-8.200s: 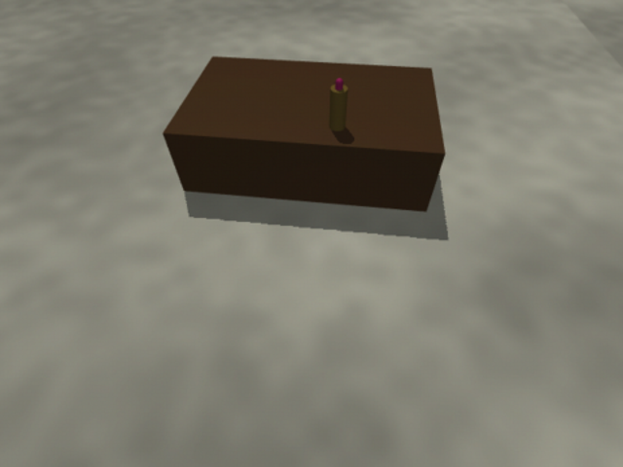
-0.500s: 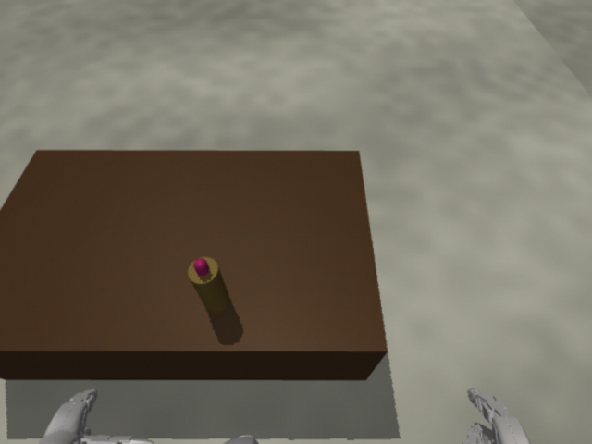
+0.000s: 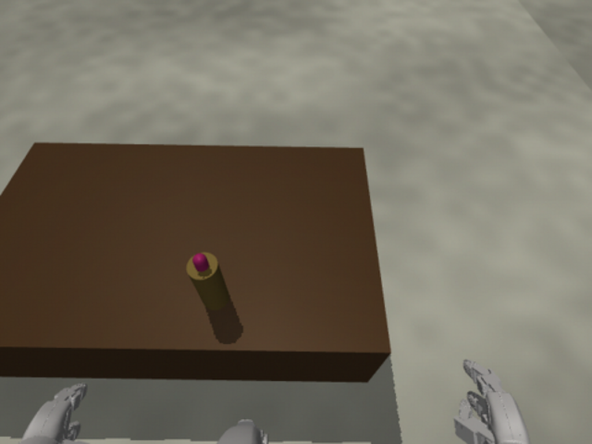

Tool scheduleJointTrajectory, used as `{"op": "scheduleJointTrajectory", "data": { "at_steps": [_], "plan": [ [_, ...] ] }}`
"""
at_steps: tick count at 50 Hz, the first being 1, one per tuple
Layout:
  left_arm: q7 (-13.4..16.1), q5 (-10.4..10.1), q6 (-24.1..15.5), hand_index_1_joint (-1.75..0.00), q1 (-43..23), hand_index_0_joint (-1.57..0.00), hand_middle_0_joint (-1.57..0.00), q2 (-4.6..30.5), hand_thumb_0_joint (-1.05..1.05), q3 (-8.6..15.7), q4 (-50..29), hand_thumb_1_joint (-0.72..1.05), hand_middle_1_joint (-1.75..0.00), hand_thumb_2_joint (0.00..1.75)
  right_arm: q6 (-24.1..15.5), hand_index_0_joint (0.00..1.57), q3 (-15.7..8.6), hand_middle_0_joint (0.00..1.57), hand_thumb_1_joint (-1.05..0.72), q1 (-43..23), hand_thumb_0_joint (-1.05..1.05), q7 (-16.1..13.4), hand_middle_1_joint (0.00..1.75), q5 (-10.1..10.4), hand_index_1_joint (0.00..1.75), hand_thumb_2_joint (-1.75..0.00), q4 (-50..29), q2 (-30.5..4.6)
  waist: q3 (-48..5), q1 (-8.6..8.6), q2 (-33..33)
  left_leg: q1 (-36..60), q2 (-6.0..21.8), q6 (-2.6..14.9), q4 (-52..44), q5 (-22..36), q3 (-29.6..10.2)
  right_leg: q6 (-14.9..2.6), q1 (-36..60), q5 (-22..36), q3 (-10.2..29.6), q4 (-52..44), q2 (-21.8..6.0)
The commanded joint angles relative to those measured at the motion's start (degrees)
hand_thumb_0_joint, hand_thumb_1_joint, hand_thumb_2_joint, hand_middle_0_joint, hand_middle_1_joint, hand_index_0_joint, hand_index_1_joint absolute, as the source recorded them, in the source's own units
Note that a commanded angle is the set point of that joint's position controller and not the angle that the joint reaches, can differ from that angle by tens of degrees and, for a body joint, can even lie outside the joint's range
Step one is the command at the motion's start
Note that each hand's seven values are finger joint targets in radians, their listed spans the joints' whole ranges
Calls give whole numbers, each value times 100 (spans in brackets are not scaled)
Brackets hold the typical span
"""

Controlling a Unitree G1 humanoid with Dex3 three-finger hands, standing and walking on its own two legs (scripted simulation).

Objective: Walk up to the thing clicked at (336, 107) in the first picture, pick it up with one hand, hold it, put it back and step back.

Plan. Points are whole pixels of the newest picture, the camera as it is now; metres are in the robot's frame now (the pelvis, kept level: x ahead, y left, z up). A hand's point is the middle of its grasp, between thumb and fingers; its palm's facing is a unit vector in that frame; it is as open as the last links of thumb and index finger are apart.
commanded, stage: go down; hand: left
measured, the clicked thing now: (208, 279) +0.48 +0.22 -0.30
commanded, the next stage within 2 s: none
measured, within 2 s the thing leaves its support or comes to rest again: neither
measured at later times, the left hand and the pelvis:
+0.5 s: hand out of the picture +0.13 +0.29 -0.10, palm faces +0.08 -0.94 -0.33, open 17.5 cm; pelvis -0.01 +0.00 -0.02, yaw +0 degrees
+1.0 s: hand out of the picture +0.13 +0.30 -0.09, palm faces +0.09 -0.94 -0.33, open 17.6 cm; pelvis -0.02 +0.01 -0.02, yaw +0 degrees
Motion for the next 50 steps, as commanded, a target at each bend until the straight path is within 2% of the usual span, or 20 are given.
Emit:
{"op": "scheduleJointTrajectory", "data": {
  "at_steps": [1, 4, 5, 6, 9, 10, 11, 13, 16, 19, 23, 25, 26, 31, 35, 38, 39, 45, 47, 50],
  "plan": [
    [87, 11, -54, -9, 14, -10, -10, 1331, 0, 549, -1167, -61, -9, 2, -359, 20, -386, 20, -89, -106, 0, -135, 30, 12, 30, -89, -795, -902, -1125, 0, 453, 1470, -104, 168, -304, 1923, -113, -103, -508, 1895, -103, -362, 229],
    [155, -33, 59, -10, 168, -9, -10, 1340, 0, 583, -1497, -61, -9, 4, -391, 20, -352, 20, -88, -162, 0, -187, 30, 26, 30, -89, -920, -850, -1122, 34, 415, 1303, -109, 174, -216, 1800, -117, -99, -619, 1790, -100, -320, 227],
    [154, -39, 94, -9, 215, -10, -10, 1284, 0, 556, -1484, -61, -8, 2, -412, 20, -348, 20, -88, -121, 0, -196, 30, 24, 30, -89, -899, -861, -1061, -13, 386, 1252, -111, 161, -204, 1682, -128, -99, -637, 1697, -109, -291, 236],
    [177, -50, 138, -9, 277, -9, -10, 1351, 0, 639, -1614, -61, -8, 3, -429, 20, -346, 20, -89, -139, 0, -205, 30, 32, 30, -89, -915, -849, -1063, 52, 487, 1207, -102, 152, -218, 1618, -146, -119, -654, 1615, -122, -259, 239],
    [209, -80, 274, -8, 432, -9, -9, 1353, 0, 645, -1818, -61, -8, 3, -458, 20, -319, 20, -88, -157, 0, -259, 30, 50, 30, -89, -982, -813, -999, 63, 488, 1051, -112, 153, -159, 1452, -135, -116, -727, 1499, -112, -255, 228],
    [203, -79, 325, -8, 398, -9, -9, 1308, 0, 581, -1786, -61, -8, 3, -475, 20, -315, 20, -89, -143, 0, -270, 30, 45, 30, -89, -981, -822, -1020, -14, 383, 1046, -115, 180, -114, 1453, -144, -97, -742, 1529, -108, -254, 229],
    [211, -96, 364, -8, 461, -8, -9, 1311, 0, 622, -1868, -61, -7, 3, -493, 20, -304, 20, -89, -129, 0, -278, 30, 48, 30, -89, -981, -804, -999, 48, 382, 1000, -123, 179, -98, 1460, -139, -99, -738, 1533, -110, -251, 235],
    [219, -111, 426, -7, 463, -9, -9, 1410, 0, 695, -1941, -61, -7, 3, -513, 20, -296, 20, -89, -133, 0, -307, 30, 54, 30, -89, -988, -802, -961, 49, 453, 928, -126, 175, -50, 1366, -127, -99, -783, 1453, -102, -241, 221],
    [192, -125, 522, -8, 459, -8, -9, 1369, 0, 643, -2101, -61, -7, 3, -556, 20, -298, 20, -89, -96, 0, -340, 30, 59, 30, -89, -1016, -807, -958, -35, 472, 912, -124, 183, -45, 1241, -146, -106, -898, 1332, -106, -238, 230],
    [179, -148, 544, -8, 555, -8, -9, 1338, 0, 664, -2193, -61, -7, 4, -612, 20, -291, 20, -89, -82, 0, -375, 30, 50, 30, -89, -1035, -776, -1021, 16, 517, 932, -117, 156, -37, 1214, -168, -121, -904, 1273, -138, -181, 237],
    [165, -155, 571, -8, 506, -8, -9, 1356, 0, 642, -2340, -61, -7, 3, -684, 20, -286, 20, -88, -79, 0, -410, 30, 53, 30, -89, -1063, -801, -925, -57, 570, 879, -111, 141, -67, 1021, -196, -139, -1034, 1085, -152, -169, 252],
    [177, -165, 563, -7, 556, -8, -9, 1441, 0, 743, -2440, -61, -6, 3, -723, 20, -283, 20, -88, -91, 0, -434, 30, 48, 30, -89, -1047, -775, -960, 8, 709, 867, -101, 124, -95, 901, -218, -155, -1044, 960, -163, -151, 247],
    [174, -180, 564, -7, 590, -8, -9, 1304, 0, 642, -2306, -61, -6, 3, -732, 20, -264, 20, -88, -103, 0, -444, 30, 47, 30, -89, -1040, -776, -862, -45, 585, 814, -109, 115, -91, 849, -201, -148, -1044, 933, -169, -166, 252],
    [198, -206, 572, -6, 645, -7, -8, 1327, 0, 684, -2446, -60, -6, 4, -792, 20, -256, 20, -87, -90, 0, -480, 30, 48, 30, -89, -1036, -781, -869, -5, 636, 773, -116, 97, -94, 779, -204, -167, -1072, 864, -179, -150, 265],
    [231, -204, 567, -7, 625, -7, -8, 1431, 0, 771, -2543, -60, -6, 5, -838, 20, -254, 20, -88, -61, 0, -503, 30, 45, 30, -89, -1024, -759, -996, 15, 643, 806, -111, 119, -33, 880, -223, -160, -1028, 950, -166, -129, 256],
    [235, -205, 578, -7, 775, -7, -8, 1314, 0, 696, -2379, -61, -6, 5, -847, 20, -250, 20, -88, -35, 0, -506, 30, 37, 30, -89, -1002, -758, -966, -33, 535, 791, -109, 124, -10, 980, -217, -143, -1040, 1063, -181, -102, 270],
    [235, -226, 569, -6, 683, -7, -8, 1401, 0, 757, -2565, -60, -5, 5, -857, 20, -256, 20, -88, -47, 0, -518, 30, 43, 30, -89, -1012, -761, -1006, 19, 606, 783, -116, 127, 16, 1048, -218, -144, -998, 1108, -165, -106, 256],
    [233, -248, 572, -5, 798, -6, -8, 1298, 0, 715, -2459, -61, -4, 5, -891, 20, -247, 20, -89, -41, 0, -535, 30, 34, 30, -89, -971, -759, -935, -20, 611, 790, -114, 111, -25, 949, -216, -146, -1029, 1024, -179, -116, 271],
    [220, -247, 532, -5, 638, -7, -8, 1386, 0, 760, -2542, -61, -4, 5, -907, 20, -266, 20, -89, 2, 0, -524, 30, 30, 30, -90, -928, -775, -1036, -23, 698, 897, -89, 112, -30, 1139, -256, -161, -972, 1172, -183, -65, 266],
    [236, -261, 450, -6, 337, -7, -8, 1494, 0, 859, -2420, -61, -5, 5, -927, 20, -246, 20, -88, -36, 0, -549, 30, 27, 30, -89, -906, -787, -844, -59, 553, 744, -87, 103, -51, 920, -270, -146, -1025, 1013, -191, -107, 267]
  ]
}}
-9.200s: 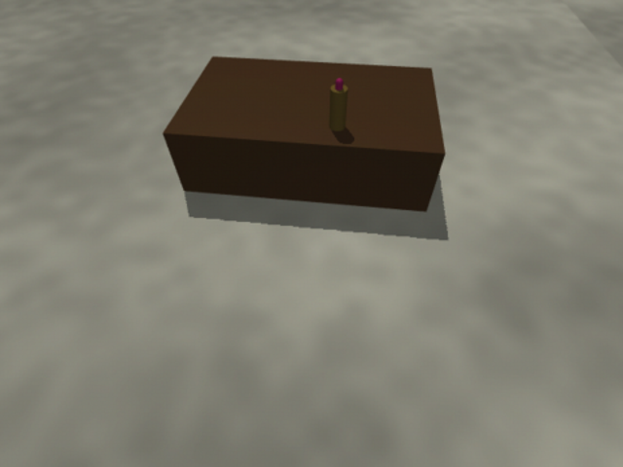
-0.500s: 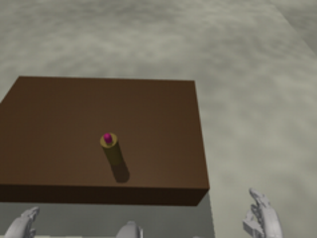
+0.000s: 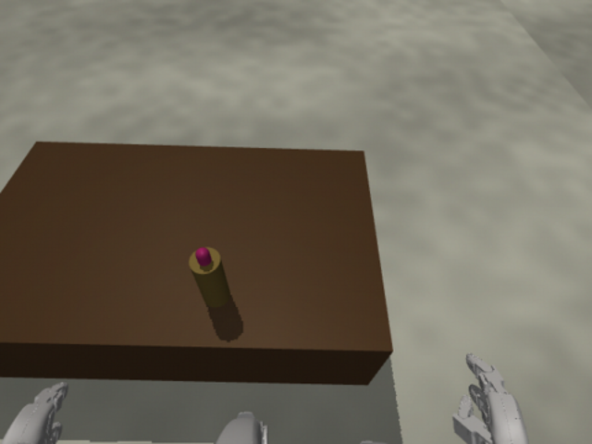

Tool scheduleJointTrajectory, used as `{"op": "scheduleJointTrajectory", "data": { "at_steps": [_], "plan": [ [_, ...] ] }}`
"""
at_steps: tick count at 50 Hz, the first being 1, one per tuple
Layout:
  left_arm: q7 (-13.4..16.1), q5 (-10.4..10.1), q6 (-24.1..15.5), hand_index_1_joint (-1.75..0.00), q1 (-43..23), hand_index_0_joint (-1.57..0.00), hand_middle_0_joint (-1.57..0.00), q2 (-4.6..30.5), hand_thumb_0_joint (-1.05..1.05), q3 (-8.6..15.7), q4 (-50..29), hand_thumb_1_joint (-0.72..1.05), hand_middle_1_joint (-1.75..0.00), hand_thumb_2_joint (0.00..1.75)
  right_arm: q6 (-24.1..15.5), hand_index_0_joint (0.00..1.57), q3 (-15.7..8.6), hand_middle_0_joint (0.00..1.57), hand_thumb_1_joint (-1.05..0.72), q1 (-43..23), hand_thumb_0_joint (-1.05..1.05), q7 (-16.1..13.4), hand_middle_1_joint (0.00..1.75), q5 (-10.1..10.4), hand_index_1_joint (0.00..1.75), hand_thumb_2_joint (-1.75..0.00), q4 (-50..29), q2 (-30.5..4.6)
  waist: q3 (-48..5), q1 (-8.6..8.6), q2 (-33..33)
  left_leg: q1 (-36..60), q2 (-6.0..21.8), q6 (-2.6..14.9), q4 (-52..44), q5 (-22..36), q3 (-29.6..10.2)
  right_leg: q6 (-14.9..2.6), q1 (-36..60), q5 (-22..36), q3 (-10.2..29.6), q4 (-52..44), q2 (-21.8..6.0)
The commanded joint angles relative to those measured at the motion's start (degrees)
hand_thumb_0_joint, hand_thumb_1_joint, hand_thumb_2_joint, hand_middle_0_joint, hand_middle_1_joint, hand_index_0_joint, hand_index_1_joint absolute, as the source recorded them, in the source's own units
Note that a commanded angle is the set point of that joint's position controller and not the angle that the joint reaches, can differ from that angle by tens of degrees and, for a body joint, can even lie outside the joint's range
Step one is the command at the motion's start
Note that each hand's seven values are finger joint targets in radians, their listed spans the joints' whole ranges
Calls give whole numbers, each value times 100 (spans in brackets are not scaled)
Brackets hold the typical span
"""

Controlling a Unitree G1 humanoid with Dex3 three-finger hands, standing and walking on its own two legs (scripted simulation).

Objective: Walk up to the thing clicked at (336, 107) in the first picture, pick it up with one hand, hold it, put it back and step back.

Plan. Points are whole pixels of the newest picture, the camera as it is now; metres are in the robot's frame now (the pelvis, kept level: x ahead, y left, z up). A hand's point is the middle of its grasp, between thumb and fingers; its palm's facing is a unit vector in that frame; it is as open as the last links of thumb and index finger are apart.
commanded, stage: go down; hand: left
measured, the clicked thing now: (209, 275) +0.49 +0.21 -0.27
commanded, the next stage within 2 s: none
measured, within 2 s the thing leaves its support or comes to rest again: neither
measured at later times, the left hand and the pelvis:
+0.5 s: hand (61, 330) +0.28 +0.35 -0.04, palm faces +0.16 -0.97 -0.19, open 17.6 cm; pelvis -0.01 +0.00 +0.00, yaw -1 degrees
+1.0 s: hand (47, 300) +0.32 +0.38 -0.02, palm faces +0.18 -0.97 -0.13, open 17.4 cm; pelvis -0.02 +0.01 -0.01, yaw -2 degrees
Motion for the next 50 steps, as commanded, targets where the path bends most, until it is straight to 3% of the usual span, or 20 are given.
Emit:
{"op": "scheduleJointTrajectory", "data": {
  "at_steps": [1, 5, 10, 18, 20, 24, 26, 27, 30, 34, 37, 40, 42, 43, 47, 50],
  "plan": [
    [116, 63, -308, -5, -381, -6, -8, 1428, 0, 760, -728, -61, -4, 4, -365, 20, -346, 20, -89, -212, 0, -109, 30, 12, 30, -90, -750, -868, -572, -3, 440, 1482, -132, 81, -952, 1134, -81, -169, -407, 1243, -53, -883, 207],
    [48, 1, -521, -5, -1063, -5, -7, 1650, 0, 866, -650, -58, -3, 6, -432, 20, -348, 20, -90, -197, 0, -132, 30, 19, 30, -90, -645, -948, -606, -111, 540, 1593, -115, 78, -989, 1011, -77, -169, -445, 1178, 3, -887, 198],
    [-156, -174, -1038, -4, -2213, -4, -7, 2172, 0, 1269, 169, -57, -2, 6, -542, 20, -283, 20, -91, -160, 0, -158, 30, 8, 30, -90, -383, -1013, -502, -194, 411, 1371, -115, 109, -906, 931, -75, -158, -604, 1155, 55, -879, 168],
    [-1061, -287, -1911, -4, -3393, -5, -8, 2829, 0, 1654, 1701, -61, -2, 4, -603, 20, -405, 20, -90, 151, 0, -24, 30, -71, 30, -90, -36, -1222, -1052, -36, 907, 1694, -93, 68, -852, 1189, -52, -241, -740, 1261, 56, -723, 159],
    [-1280, -317, -2120, -4, -3459, -6, -8, 2765, 0, 1661, 2279, -61, -2, 4, -587, 20, -392, 20, -90, 193, 0, 29, 30, -88, 30, -90, -27, -1211, -1018, -30, 640, 1574, -83, 89, -806, 1252, -60, -230, -727, 1309, 23, -708, 171],
    [-1553, -304, -2586, -4, -3728, -6, -8, 3102, 0, 1885, 2797, -61, -2, 4, -494, 20, -416, 20, -90, 313, 0, 105, 30, -117, 30, -90, -43, -1298, -1319, 69, 608, 1669, -75, 124, -658, 1763, -15, -226, -710, 1696, 25, -622, 184],
    [-1611, -309, -2814, -4, -3819, -5, -8, 3229, 0, 2018, 3019, -61, -1, 5, -442, 20, -442, 20, -91, 374, 0, 146, 30, -129, 30, -90, -23, -1340, -1365, 114, 535, 1639, -55, 134, -636, 1866, -48, -232, -797, 1728, -3, -551, 192],
    [-1644, -316, -2864, -3, -3449, -5, -8, 3082, 0, 2007, 3551, -61, 0, 4, -399, 20, -384, 20, -91, 344, 0, 158, 30, -126, 30, -90, -37, -1281, -1206, 134, 380, 1532, -59, 145, -629, 1854, -26, -230, -788, 1722, 5, -564, 197],
    [-1675, -323, -3135, -2, -3705, -5, -8, 3269, 0, 2108, 3337, -60, 0, 4, -307, 20, -443, 20, -91, 449, 0, 190, 30, -147, 30, -91, -8, -1336, -1503, 202, 587, 1793, -43, 127, -645, 2085, -34, -243, -770, 1848, 14, -516, 192],
    [-1652, -299, -3442, -2, -4356, -5, -8, 3484, 0, 2151, 3078, -56, 0, 4, -200, 20, -477, 20, -91, 477, 0, 187, 30, -160, 30, -90, 67, -1362, -1508, 115, 767, 1851, -38, 112, -652, 1942, -21, -238, -874, 1763, 66, -548, 186],
    [-1617, -279, -3634, -2, -4684, -5, -7, 3521, 0, 2130, 3140, -56, 0, 5, -152, 20, -493, 20, -91, 488, 0, 163, 30, -153, 30, -91, 123, -1386, -1400, -12, 745, 1879, -14, 90, -783, 1439, -50, -263, -995, 1401, 58, -586, 202],
    [-1643, -289, -3810, -2, -5197, -5, -7, 3789, 0, 2270, 3201, -53, 0, 5, -120, 20, -474, 20, -91, 528, 0, 128, 30, -174, 30, -90, 210, -1411, -1367, -73, 826, 1781, -11, 97, -772, 1256, -81, -269, -1097, 1299, 67, -584, 204],
    [-1695, -304, -3888, -2, -5276, -5, -7, 3824, 0, 2287, 3512, -51, 0, 4, -103, 20, -430, 20, -90, 500, 0, 118, 30, -185, 30, -90, 207, -1402, -1222, -90, 751, 1664, -24, 101, -792, 1012, -65, -272, -1131, 1131, 86, -627, 201],
    [-1733, -307, -3900, -2, -5294, -5, -7, 3670, 0, 2170, 3704, -51, 0, 5, -93, 20, -442, 20, -91, 528, 0, 127, 30, -192, 30, -90, 242, -1419, -1334, -135, 745, 1742, -17, 109, -762, 1119, -70, -278, -1178, 1214, 79, -620, 200],
    [-1933, -301, -3917, -3, -5246, -6, -8, 3672, 0, 2109, 4234, -53, -1, 4, -54, 20, -391, 20, -90, 558, 0, 149, 30, -229, 30, -90, 266, -1435, -1375, -64, 902, 1798, 25, 90, -739, 1405, -131, -285, -1266, 1363, 22, -538, 192],
    [-2008, -317, -3947, -3, -5376, -6, -8, 3828, 0, 2162, 4433, -58, -2, 3, -24, 20, -363, 20, -90, 555, 0, 183, 30, -231, 30, -90, 223, -1475, -1422, -63, 885, 1748, 41, 85, -715, 1401, -172, -286, -1335, 1305, -4, -511, 203]
  ]
}}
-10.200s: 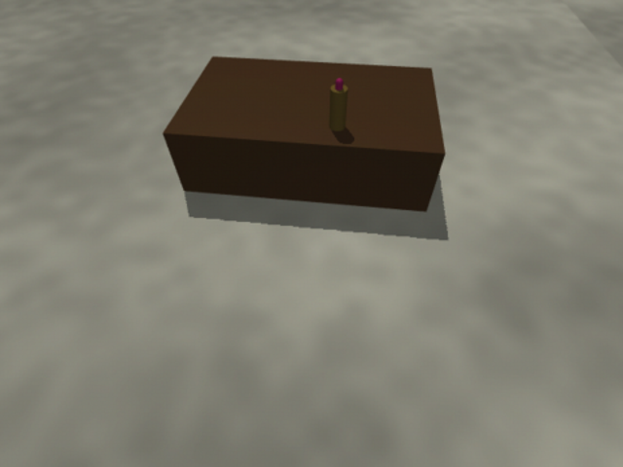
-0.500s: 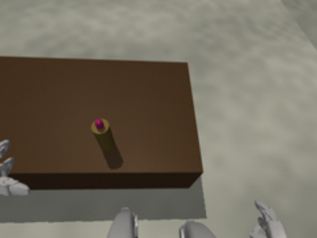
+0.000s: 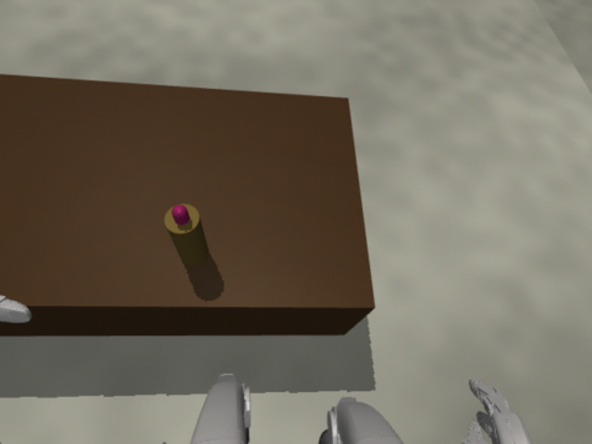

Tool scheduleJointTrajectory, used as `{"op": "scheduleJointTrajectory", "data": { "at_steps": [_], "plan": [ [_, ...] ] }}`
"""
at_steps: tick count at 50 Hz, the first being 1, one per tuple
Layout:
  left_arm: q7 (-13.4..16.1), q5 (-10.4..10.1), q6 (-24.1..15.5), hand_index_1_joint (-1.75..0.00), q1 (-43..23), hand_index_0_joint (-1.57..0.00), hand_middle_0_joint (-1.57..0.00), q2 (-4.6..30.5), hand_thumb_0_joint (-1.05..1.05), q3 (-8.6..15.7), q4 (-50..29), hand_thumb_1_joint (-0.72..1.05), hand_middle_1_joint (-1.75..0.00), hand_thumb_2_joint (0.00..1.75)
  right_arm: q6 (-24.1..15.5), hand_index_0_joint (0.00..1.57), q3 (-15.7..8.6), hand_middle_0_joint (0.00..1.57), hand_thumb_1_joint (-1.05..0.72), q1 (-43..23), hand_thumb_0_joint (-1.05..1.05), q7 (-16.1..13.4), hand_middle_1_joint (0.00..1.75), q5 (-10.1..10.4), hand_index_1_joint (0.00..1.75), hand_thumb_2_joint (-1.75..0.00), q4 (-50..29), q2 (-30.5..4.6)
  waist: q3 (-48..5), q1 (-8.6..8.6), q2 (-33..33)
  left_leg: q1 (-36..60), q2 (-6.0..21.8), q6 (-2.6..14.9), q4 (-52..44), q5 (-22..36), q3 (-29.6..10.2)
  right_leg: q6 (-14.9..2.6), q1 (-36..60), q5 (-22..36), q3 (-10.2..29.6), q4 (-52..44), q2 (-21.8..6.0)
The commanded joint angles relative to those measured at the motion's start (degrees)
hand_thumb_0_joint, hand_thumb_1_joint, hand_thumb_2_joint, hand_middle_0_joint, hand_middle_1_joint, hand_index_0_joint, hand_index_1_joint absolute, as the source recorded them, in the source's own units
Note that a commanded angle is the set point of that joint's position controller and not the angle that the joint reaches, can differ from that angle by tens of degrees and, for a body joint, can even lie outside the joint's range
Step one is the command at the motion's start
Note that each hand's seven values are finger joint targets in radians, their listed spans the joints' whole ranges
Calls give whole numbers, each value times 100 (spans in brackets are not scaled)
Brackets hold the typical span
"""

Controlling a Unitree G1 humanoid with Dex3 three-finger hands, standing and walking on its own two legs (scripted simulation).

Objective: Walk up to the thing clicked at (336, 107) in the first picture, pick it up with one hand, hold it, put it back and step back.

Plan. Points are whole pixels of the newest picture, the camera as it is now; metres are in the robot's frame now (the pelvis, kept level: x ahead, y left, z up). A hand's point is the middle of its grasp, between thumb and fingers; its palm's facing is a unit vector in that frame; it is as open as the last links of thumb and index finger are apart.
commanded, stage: go down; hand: left
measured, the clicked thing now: (187, 233) +0.50 +0.22 -0.27
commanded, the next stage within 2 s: none
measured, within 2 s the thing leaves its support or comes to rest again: neither
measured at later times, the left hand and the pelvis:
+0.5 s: hand out of the picture +0.36 +0.40 -0.01, palm faces +0.22 -0.97 -0.08, open 17.3 cm; pelvis +0.00 +0.01 -0.01, yaw -1 degrees
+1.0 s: hand out of the picture +0.38 +0.41 +0.00, palm faces +0.22 -0.97 -0.06, open 17.4 cm; pelvis +0.00 +0.01 -0.02, yaw -1 degrees
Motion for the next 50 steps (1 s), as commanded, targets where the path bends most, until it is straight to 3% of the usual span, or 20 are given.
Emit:
{"op": "scheduleJointTrajectory", "data": {
  "at_steps": [1, 4, 5, 12, 13, 16, 20, 22, 24, 27, 33, 35, 39, 42, 44, 50],
  "plan": [
    [-89, -123, -361, -4, -1154, -6, -8, 2093, 0, 365, -649, -59, -2, 3, -130, 20, -403, 20, -90, 583, 0, -67, 30, 28, 30, -90, -402, -1183, -1809, 125, 1201, 2469, -46, 23, -824, 1289, -221, -325, -429, 1151, -120, -721, 134],
    [-104, -153, -506, -9, -1340, -6, -10, 2291, 0, 476, -655, -61, -5, 7, -99, 20, -378, 20, -91, 569, 0, -54, 30, 24, 30, -90, -436, -1200, -1926, 111, 1132, 2405, -63, 43, -719, 1353, -173, -327, -436, 1207, -90, -700, 145],
    [-115, -173, -563, -5, -1375, -6, -8, 2309, 0, 507, -653, -53, -2, 5, -81, 20, -366, 20, -89, 555, 0, -44, 30, 17, 30, -90, -427, -1187, -1954, 107, 1062, 2356, -65, 51, -681, 1366, -172, -326, -408, 1227, -89, -676, 144],
    [-201, -218, -821, -4, -1712, -5, -8, 2677, 0, 755, -792, -49, -2, 6, -25, 20, -369, 20, -90, 608, 0, -53, 30, -21, 30, -90, -340, -1247, -2303, 130, 1386, 2557, -43, 21, -592, 1510, -238, -337, -600, 1263, -80, -534, 132],
    [-231, -237, -801, -4, -1717, -6, -8, 2580, 0, 703, -685, -50, -2, 5, -16, 20, -364, 20, -90, 646, 0, -66, 30, -26, 30, -90, -332, -1256, -2340, 60, 1325, 2635, -32, 22, -550, 1698, -273, -327, -620, 1360, -104, -515, 137],
    [-322, -259, -822, -3, -1834, -6, -9, 2667, 0, 731, -693, -50, -1, 4, -8, 20, -371, 20, -90, 657, 0, -62, 30, -50, 30, -90, -287, -1304, -2393, 85, 1624, 2860, 30, -49, -570, 1869, -390, -347, -900, 1231, -161, -423, 157],
    [-380, -293, -844, -4, -1814, -6, -8, 2691, 0, 780, -503, -52, -2, 5, 7, 20, -324, 20, -90, 646, 0, -63, 30, -45, 30, -90, -298, -1298, -2224, 91, 1460, 2608, 36, -53, -580, 1556, -446, -355, -977, 1067, -178, -393, 176],
    [-422, -315, -873, -4, -1927, -6, -8, 2840, 0, 871, -532, -51, -2, 5, 22, 20, -318, 20, -90, 707, 0, -59, 30, -60, 30, -90, -271, -1327, -2385, 129, 1521, 2653, 60, -67, -541, 1724, -516, -358, -1031, 1098, -202, -320, 177],
    [-472, -328, -870, -4, -1874, -6, -8, 2786, 0, 865, -293, -53, -2, 5, 37, 20, -296, 20, -90, 705, 0, -73, 30, -61, 30, -90, -284, -1325, -2314, 68, 1356, 2550, 47, -41, -477, 1719, -490, -345, -1042, 1144, -202, -332, 180],
    [-512, -339, -922, -4, -2080, -5, -8, 2968, 0, 911, -361, -52, -2, 5, 35, 20, -240, 20, -90, 680, 0, -60, 30, -67, 30, -90, -328, -1281, -2268, 81, 1358, 2354, -22, 7, -356, 1607, -352, -338, -977, 1190, -123, -341, 159],
    [-597, -347, -982, -6, -2279, -5, -8, 3203, 0, 1014, -358, -53, -3, 6, 71, 20, -218, 20, -91, 752, 0, -71, 30, -97, 30, -90, -290, -1308, -2550, 29, 1347, 2307, -66, 53, -148, 1790, -311, -316, -938, 1404, -96, -281, 148],
    [-629, -354, -971, -5, -2200, -6, -8, 3139, 0, 977, -292, -54, -3, 5, 69, 20, -196, 20, -91, 726, 0, -68, 30, -92, 30, -90, -309, -1294, -2533, 16, 1397, 2357, -69, 42, -154, 1759, -299, -312, -949, 1392, -86, -270, 144],
    [-672, -351, -963, -6, -2409, -6, -8, 3291, 0, 1032, -411, -55, -3, 6, 92, 20, -213, 20, -91, 802, 0, -62, 30, -116, 30, -90, -246, -1354, -2790, 44, 1709, 2684, -12, -32, -80, 2266, -452, -333, -1229, 1428, -183, -130, 164],
    [-693, -367, -928, -6, -2409, -6, -8, 3136, 0, 945, -381, -55, -4, 6, 107, 20, -216, 20, -91, 815, 0, -45, 30, -110, 30, -90, -255, -1369, -2801, -7, 1703, 2814, 29, -66, -106, 2401, -538, -347, -1370, 1383, -242, -81, 188],
    [-694, -370, -923, -6, -2490, -6, -8, 3223, 0, 965, -407, -55, -4, 6, 111, 20, -188, 20, -91, 787, 0, -48, 30, -112, 30, -90, -279, -1354, -2658, 46, 1752, 2648, 11, -57, -114, 2208, -500, -350, -1353, 1310, -215, -103, 171],
    [-686, -363, -905, -6, -2576, -6, -9, 3227, 0, 939, -297, -56, -4, 5, 123, 20, -157, 20, -91, 806, 0, -48, 30, -94, 30, -90, -295, -1326, -2574, -50, 1451, 2394, -31, 21, -22, 2048, -423, -311, -1234, 1453, -176, -114, 175]
  ]
}}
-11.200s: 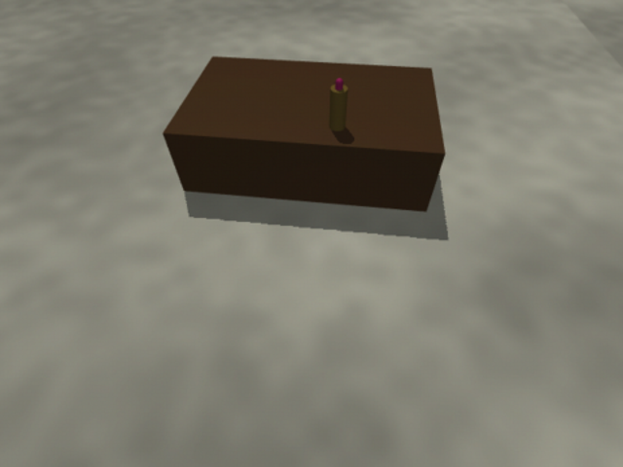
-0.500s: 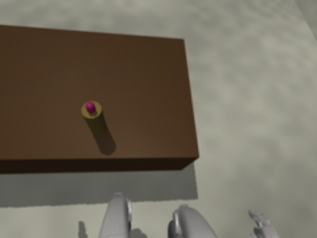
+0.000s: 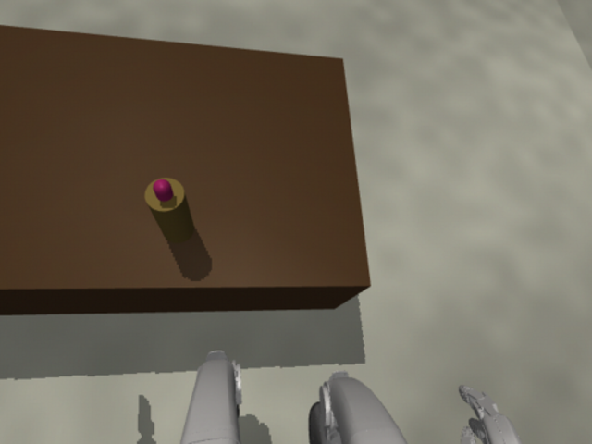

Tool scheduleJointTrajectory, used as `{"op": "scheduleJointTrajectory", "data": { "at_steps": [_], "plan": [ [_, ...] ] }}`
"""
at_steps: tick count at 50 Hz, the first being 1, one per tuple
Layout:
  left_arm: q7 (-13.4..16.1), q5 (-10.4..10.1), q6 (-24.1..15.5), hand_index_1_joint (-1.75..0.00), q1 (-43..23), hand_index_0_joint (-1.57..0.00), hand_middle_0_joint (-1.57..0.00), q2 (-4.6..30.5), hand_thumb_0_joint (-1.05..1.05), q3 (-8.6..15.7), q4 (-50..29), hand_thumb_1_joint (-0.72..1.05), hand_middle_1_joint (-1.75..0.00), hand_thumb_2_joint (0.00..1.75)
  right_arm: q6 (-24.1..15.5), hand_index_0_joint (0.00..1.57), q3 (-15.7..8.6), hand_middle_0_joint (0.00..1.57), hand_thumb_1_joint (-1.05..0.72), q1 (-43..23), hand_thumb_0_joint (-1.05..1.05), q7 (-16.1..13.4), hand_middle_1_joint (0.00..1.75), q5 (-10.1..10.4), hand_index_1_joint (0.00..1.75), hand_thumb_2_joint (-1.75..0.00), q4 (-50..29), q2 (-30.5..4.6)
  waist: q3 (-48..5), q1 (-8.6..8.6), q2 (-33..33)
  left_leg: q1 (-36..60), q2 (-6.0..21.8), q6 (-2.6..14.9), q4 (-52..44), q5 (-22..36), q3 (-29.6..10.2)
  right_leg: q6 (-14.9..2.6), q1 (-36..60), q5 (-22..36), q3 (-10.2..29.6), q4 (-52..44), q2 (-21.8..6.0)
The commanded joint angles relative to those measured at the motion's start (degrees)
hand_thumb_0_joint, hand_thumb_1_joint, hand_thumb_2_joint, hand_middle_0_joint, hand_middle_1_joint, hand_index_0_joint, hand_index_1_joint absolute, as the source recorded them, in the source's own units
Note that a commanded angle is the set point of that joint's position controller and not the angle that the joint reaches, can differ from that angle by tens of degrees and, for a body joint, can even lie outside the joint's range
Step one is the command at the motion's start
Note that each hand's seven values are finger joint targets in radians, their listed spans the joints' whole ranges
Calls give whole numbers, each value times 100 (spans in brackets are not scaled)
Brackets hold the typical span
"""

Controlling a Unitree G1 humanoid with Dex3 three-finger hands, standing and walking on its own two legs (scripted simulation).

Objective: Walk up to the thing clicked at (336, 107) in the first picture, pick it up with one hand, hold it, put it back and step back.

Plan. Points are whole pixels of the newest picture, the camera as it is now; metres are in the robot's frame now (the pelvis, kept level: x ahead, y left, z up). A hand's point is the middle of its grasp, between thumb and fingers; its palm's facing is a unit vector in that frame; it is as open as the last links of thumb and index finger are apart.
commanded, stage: go down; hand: left
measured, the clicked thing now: (170, 209) +0.50 +0.22 -0.24
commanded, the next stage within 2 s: none
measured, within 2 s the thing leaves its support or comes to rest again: neither
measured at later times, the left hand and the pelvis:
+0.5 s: hand out of the picture +0.39 +0.42 +0.03, palm faces +0.23 -0.97 -0.04, open 17.5 cm; pelvis -0.01 +0.00 -0.01, yaw -1 degrees
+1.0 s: hand out of the picture +0.41 +0.42 +0.03, palm faces +0.23 -0.97 -0.02, open 17.5 cm; pelvis +0.00 +0.00 -0.01, yaw -1 degrees
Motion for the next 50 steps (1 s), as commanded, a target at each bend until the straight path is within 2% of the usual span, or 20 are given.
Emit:
{"op": "scheduleJointTrajectory", "data": {
  "at_steps": [1, 2, 4, 7, 8, 9, 10, 16, 19, 24, 25, 26, 30, 31, 36, 40, 41, 44, 46, 50],
  "plan": [
    [26, -140, -342, -7, -1428, -6, -9, 2434, 0, 332, -1121, -58, -5, 5, -136, 20, -472, 20, -91, 809, 0, -98, 30, 48, 30, -90, -266, -1262, -2544, 199, 1606, 3451, -49, -44, -737, 2299, -301, -377, -384, 1583, -80, -629, 114],
    [21, -142, -332, -6, -1386, -6, -9, 2329, 0, 282, -1003, -57, -4, 5, -133, 20, -464, 20, -91, 815, 0, -93, 30, 34, 30, -90, -273, -1259, -2580, 172, 1535, 3518, -35, -42, -717, 2380, -320, -367, -413, 1608, -99, -610, 116],
    [20, -118, -363, -7, -1565, -6, -8, 2339, 0, 241, -1084, -56, -5, 5, -131, 20, -487, 20, -91, 765, 0, -89, 30, 38, 30, -90, -305, -1278, -2503, 154, 1639, 3481, -12, -73, -829, 1882, -366, -394, -549, 1269, -109, -601, 138],
    [40, -100, -398, -7, -1723, -6, -8, 2499, 0, 283, -1147, -56, -5, 5, -119, 20, -447, 20, -91, 821, 0, -98, 30, 29, 30, -90, -301, -1246, -2534, 116, 1587, 3263, -67, -31, -752, 1666, -267, -390, -378, 1309, -56, -650, 131],
    [21, -119, -389, -6, -1687, -7, -9, 2480, 0, 302, -1032, -57, -4, 4, -129, 20, -448, 20, -91, 832, 0, -105, 30, 30, 30, -90, -285, -1269, -2591, 97, 1580, 3347, -50, -40, -735, 1779, -304, -386, -426, 1342, -80, -609, 135],
    [13, -123, -406, -6, -1745, -7, -9, 2606, 0, 355, -1159, -58, -5, 4, -139, 20, -434, 20, -91, 806, 0, -101, 30, 24, 30, -90, -299, -1282, -2593, 153, 1759, 3427, -34, -62, -767, 1770, -316, -392, -497, 1279, -82, -574, 130],
    [12, -124, -401, -7, -1811, -6, -9, 2570, 0, 315, -1104, -55, -5, 5, -125, 20, -423, 20, -91, 837, 0, -93, 30, 16, 30, -90, -301, -1286, -2639, 113, 1717, 3427, -35, -53, -724, 1936, -335, -396, -497, 1371, -90, -564, 121],
    [16, -85, -335, -7, -1774, -7, -9, 2676, 0, 321, -936, -56, -5, 5, -105, 20, -380, 20, -91, 831, 0, -93, 30, 35, 30, -90, -349, -1274, -2533, 135, 1672, 3264, -52, -43, -746, 1624, -313, -397, -495, 1213, -74, -591, 138],
    [-20, -112, -339, -6, -1860, -7, -9, 2647, 0, 324, -930, -57, -5, 4, -111, 20, -392, 20, -91, 862, 0, -96, 30, 27, 30, -90, -345, -1314, -2618, 100, 1725, 3406, -3, -77, -725, 1721, -408, -394, -662, 1196, -116, -517, 153],
    [-30, -104, -373, -7, -1996, -7, -9, 2694, 0, 321, -951, -56, -6, 4, -108, 20, -389, 20, -90, 842, 0, -111, 30, 41, 30, -90, -379, -1314, -2455, 61, 1740, 3183, 10, -93, -811, 1118, -472, -402, -770, 884, -110, -482, 167],
    [-28, -113, -382, -7, -1978, -7, -9, 2755, 0, 341, -981, -56, -5, 4, -113, 20, -364, 20, -90, 849, 0, -104, 30, 36, 30, -90, -378, -1305, -2519, 122, 1822, 3253, 14, -99, -805, 1269, -475, -400, -753, 973, -94, -458, 148],
    [-34, -122, -394, -6, -1991, -7, -9, 2754, 0, 338, -1001, -56, -5, 3, -103, 20, -369, 20, -90, 807, 0, -115, 30, 51, 30, -90, -391, -1309, -2504, 112, 1844, 3246, 28, -108, -831, 1128, -504, -394, -819, 906, -90, -449, 150],
    [-80, -164, -378, -6, -2015, -6, -8, 2780, 0, 380, -916, -54, -4, 5, -99, 20, -347, 20, -90, 912, 0, -120, 30, 37, 30, -90, -366, -1323, -2612, 82, 1786, 3353, 7, -101, -685, 1602, -475, -398, -790, 1113, -104, -453, 159],
    [-86, -170, -361, -6, -2001, -6, -9, 2754, 0, 356, -916, -55, -4, 5, -93, 20, -333, 20, -91, 956, 0, -117, 30, 34, 30, -90, -343, -1307, -2699, 73, 1685, 3337, -25, -65, -593, 1884, -406, -393, -666, 1318, -95, -494, 159],
    [-127, -149, -379, -7, -2053, -7, -9, 2914, 0, 422, -937, -58, -5, 5, -72, 20, -310, 20, -91, 981, 0, -103, 30, 14, 30, -90, -290, -1309, -2810, 83, 1819, 3439, -23, -72, -491, 2321, -415, -387, -752, 1497, -118, -400, 155],
    [-138, -152, -378, -7, -2121, -6, -9, 2922, 0, 440, -1057, -56, -5, 5, -58, 20, -333, 20, -90, 933, 0, -111, 30, 22, 30, -90, -335, -1329, -2806, 133, 2010, 3600, 25, -139, -648, 1945, -528, -403, -923, 1172, -139, -378, 159],
    [-138, -181, -384, -6, -2148, -6, -8, 2882, 0, 413, -1078, -55, -5, 4, -63, 20, -332, 20, -91, 934, 0, -108, 30, 24, 30, -90, -345, -1331, -2798, 83, 1910, 3547, -4, -110, -618, 1930, -450, -398, -794, 1251, -110, -441, 156],
    [-158, -213, -363, -7, -2114, -6, -8, 2884, 0, 425, -1031, -57, -5, 4, -62, 20, -296, 20, -91, 955, 0, -100, 30, 28, 30, -90, -324, -1310, -2787, 76, 1887, 3534, -12, -96, -557, 2198, -433, -390, -744, 1418, -126, -433, 164],
    [-198, -228, -359, -7, -2185, -6, -8, 2788, 0, 389, -1022, -57, -5, 4, -48, 20, -327, 20, -91, 982, 0, -107, 30, 30, 30, -90, -287, -1343, -2879, 32, 1945, 3726, 51, -140, -544, 2457, -569, -396, -977, 1417, -178, -339, 178],
    [-187, -205, -370, -7, -2225, -7, -8, 2835, 0, 392, -916, -56, -5, 4, -39, 20, -293, 20, -90, 985, 0, -105, 30, 25, 30, -90, -304, -1300, -2724, 63, 1890, 3515, 5, -118, -539, 2194, -490, -405, -875, 1354, -143, -399, 173]
  ]
}}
